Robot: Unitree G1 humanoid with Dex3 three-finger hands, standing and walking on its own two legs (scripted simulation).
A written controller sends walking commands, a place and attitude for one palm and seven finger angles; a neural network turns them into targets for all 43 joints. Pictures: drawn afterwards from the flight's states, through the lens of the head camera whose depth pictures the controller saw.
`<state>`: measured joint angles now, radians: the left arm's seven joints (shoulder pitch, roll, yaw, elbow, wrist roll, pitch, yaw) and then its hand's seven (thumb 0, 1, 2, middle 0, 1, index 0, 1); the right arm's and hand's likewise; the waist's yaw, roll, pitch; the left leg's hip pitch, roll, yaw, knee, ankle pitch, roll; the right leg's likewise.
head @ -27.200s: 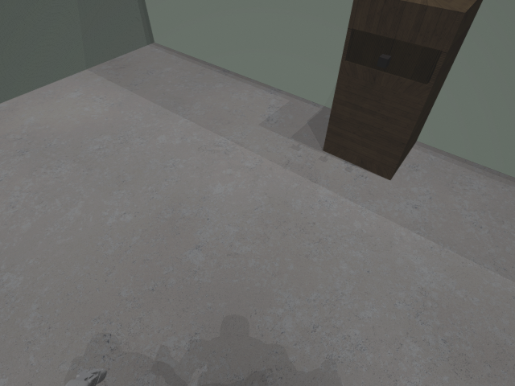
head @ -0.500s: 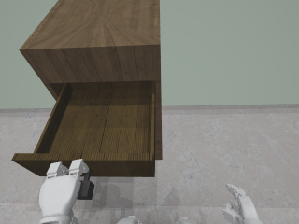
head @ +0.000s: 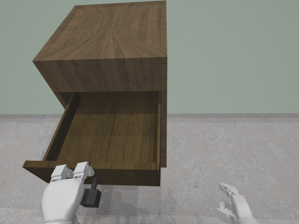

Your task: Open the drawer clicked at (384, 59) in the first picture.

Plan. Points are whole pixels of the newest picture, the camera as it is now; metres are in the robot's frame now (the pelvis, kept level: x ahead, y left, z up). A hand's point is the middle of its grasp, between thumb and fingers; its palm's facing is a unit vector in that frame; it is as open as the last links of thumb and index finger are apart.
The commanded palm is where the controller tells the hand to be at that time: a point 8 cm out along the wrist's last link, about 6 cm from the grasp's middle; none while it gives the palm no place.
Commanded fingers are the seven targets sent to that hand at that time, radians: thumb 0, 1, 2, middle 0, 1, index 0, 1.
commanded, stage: lift the hand off the handle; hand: left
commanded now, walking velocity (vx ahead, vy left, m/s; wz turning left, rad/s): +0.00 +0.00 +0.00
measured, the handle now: (92, 190) +0.22 +0.20 -0.07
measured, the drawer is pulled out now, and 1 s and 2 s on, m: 0.30 0.30 0.30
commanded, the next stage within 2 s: draw the hand back to the body in 1.26 s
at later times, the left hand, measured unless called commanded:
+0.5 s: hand (74, 191) +0.19 +0.20 +0.03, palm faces +0.01 -0.16 -0.99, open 13.8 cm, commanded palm +0.17 +0.21 +0.09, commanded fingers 0.00 -0.50 0.30 -0.30 -1.20 -0.30 -1.20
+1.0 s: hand (62, 186) +0.19 +0.22 +0.07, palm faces +0.05 -0.13 -0.99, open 13.8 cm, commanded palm +0.17 +0.21 +0.13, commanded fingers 0.00 -0.50 0.30 -0.30 -1.20 -0.30 -1.20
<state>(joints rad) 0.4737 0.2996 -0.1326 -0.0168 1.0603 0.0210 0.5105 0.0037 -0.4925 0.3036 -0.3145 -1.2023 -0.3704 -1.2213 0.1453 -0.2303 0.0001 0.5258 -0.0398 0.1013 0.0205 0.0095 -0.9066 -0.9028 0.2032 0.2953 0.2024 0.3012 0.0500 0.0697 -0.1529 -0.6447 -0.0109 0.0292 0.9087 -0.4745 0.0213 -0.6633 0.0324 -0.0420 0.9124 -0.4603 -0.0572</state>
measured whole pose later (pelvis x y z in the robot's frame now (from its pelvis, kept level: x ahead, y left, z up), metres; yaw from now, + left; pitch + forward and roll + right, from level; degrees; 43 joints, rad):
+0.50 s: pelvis +0.01 +0.00 +0.02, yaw -1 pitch +9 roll +1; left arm 0.50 0.32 -0.13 -0.14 1.02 0.04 0.42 0.00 -0.49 0.30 -0.31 -1.20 -0.33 -1.21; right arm 0.16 -0.24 0.00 0.51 -0.02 0.10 0.03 0.01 -0.91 -0.90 0.20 0.30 0.20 0.30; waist 0.06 0.08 -0.14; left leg -0.52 -0.01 0.04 0.79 -0.43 0.02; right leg -0.54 0.04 -0.02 0.80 -0.42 -0.05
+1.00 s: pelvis +0.00 +0.00 +0.03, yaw -1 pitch +6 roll +0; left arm 0.51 0.37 -0.09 -0.24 0.99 0.03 0.33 0.00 -0.49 0.30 -0.32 -1.20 -0.32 -1.21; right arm 0.14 -0.24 0.01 0.51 -0.02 0.10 0.02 0.01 -0.91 -0.90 0.20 0.30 0.20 0.30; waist 0.08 0.08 -0.10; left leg -0.43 -0.01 0.03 0.71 -0.40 0.02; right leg -0.45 0.04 -0.03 0.72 -0.38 -0.05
